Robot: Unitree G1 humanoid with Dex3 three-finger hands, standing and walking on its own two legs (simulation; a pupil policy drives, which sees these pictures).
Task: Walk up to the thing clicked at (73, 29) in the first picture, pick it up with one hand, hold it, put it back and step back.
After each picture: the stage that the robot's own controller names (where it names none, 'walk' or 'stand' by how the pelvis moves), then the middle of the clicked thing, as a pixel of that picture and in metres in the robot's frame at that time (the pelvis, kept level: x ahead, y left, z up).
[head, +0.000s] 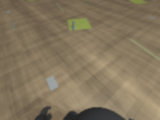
stand; (73, 25) +2.29 +0.52 -0.66
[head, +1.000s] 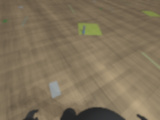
walk; (83, 30) +2.18 +0.15 -0.64
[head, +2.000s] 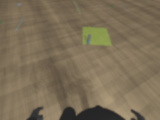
walk; (88, 39) +1.55 +0.02 -0.65
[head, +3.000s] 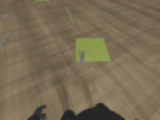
walk; (82, 56) +1.04 +0.09 -0.65
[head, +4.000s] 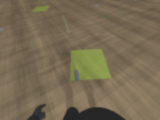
walk; (76, 75) +0.68 +0.20 -0.63
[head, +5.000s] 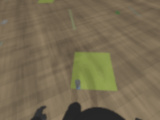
walk; (78, 85) +0.45 +0.16 -0.63
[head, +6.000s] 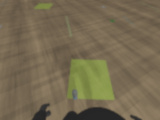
stand; (74, 95) +0.37 +0.16 -0.65
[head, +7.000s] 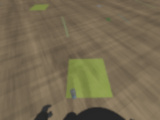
stand; (73, 94) +0.38 +0.18 -0.66
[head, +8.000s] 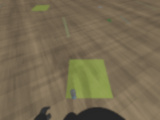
stand; (73, 94) +0.38 +0.19 -0.66
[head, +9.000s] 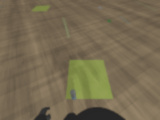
stand; (73, 95) +0.38 +0.19 -0.66
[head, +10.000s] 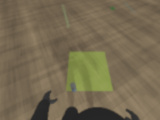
go down; (73, 87) +0.39 +0.18 -0.64
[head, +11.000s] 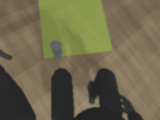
go down; (57, 51) +0.46 +0.21 -0.23
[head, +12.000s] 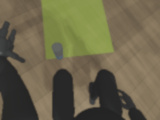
close in; (58, 52) +0.46 +0.21 -0.24
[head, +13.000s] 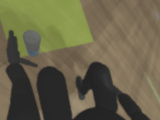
close; (33, 46) +0.45 +0.25 -0.16
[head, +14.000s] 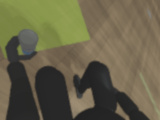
lift; (28, 45) +0.44 +0.26 -0.16
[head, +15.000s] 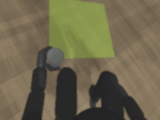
lift; (55, 60) +0.34 +0.24 -0.04
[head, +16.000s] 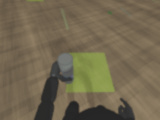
hold; (67, 71) +0.30 +0.15 +0.09
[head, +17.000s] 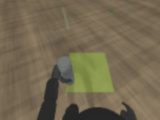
hold; (67, 73) +0.30 +0.15 +0.05
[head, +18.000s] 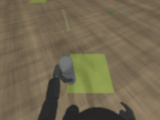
hold; (68, 72) +0.30 +0.15 +0.05
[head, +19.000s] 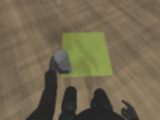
crouch; (64, 64) +0.37 +0.16 -0.01
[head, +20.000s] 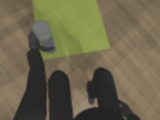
lower; (47, 41) +0.49 +0.22 -0.05
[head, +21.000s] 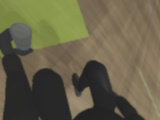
lower; (23, 43) +0.45 +0.26 -0.17
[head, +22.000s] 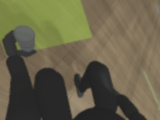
lower; (27, 44) +0.44 +0.26 -0.16
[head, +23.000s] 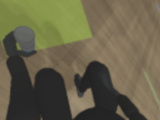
lower; (27, 44) +0.44 +0.26 -0.16
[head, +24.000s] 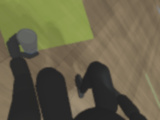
lower; (30, 46) +0.43 +0.26 -0.16
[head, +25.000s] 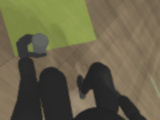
open; (39, 48) +0.43 +0.23 -0.17
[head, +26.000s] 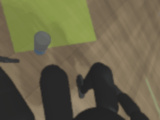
stand; (40, 46) +0.43 +0.23 -0.17
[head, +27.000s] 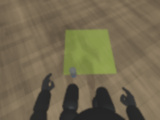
walk; (73, 73) +0.42 +0.16 -0.46
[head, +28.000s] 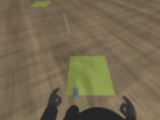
stand; (75, 93) +0.38 +0.14 -0.60
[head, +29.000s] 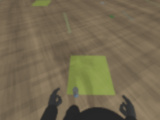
stand; (75, 92) +0.38 +0.14 -0.60
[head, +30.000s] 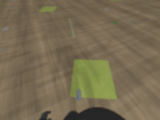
stand; (78, 95) +0.39 +0.12 -0.65
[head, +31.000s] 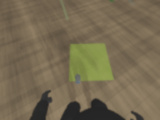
walk; (77, 79) +0.45 +0.11 -0.64
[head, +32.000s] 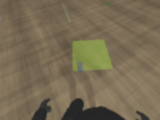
walk; (80, 67) +0.71 +0.16 -0.63
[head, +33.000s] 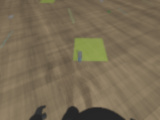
stand; (79, 57) +1.04 +0.19 -0.63
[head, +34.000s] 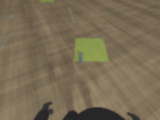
stand; (80, 57) +1.03 +0.16 -0.66
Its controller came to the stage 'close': yes
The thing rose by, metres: 0.69
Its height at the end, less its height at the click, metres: +0.00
